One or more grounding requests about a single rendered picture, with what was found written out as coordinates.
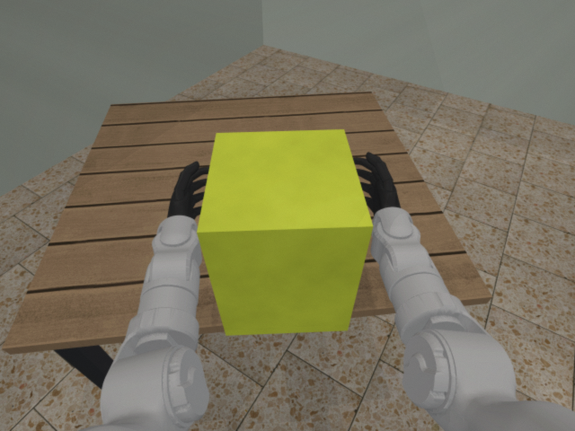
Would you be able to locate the left robot upper arm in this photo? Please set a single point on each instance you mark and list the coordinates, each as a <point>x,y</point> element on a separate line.
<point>159,390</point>

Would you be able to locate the carton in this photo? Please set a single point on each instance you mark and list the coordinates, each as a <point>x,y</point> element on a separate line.
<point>284,230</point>

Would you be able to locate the right robot forearm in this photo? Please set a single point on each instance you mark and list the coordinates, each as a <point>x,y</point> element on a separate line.
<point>414,286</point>

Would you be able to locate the right robot hand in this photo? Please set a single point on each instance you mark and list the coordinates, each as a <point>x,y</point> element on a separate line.
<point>383,193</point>

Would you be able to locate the left robot hand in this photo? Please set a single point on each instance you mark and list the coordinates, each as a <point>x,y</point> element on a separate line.
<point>183,201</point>

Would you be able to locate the left robot forearm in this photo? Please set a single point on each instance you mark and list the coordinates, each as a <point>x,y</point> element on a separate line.
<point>166,314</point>

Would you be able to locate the right robot upper arm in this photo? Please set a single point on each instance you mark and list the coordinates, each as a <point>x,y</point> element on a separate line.
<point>466,382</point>

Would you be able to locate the table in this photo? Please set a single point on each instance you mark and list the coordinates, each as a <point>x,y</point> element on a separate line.
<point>88,284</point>

